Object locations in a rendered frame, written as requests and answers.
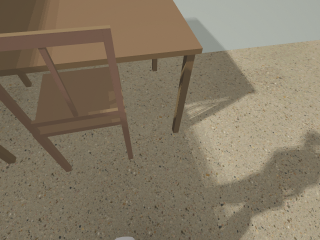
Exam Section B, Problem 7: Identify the table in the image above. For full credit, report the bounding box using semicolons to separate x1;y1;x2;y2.
0;0;203;164

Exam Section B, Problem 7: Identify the chair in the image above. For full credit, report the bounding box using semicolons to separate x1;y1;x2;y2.
0;25;133;172

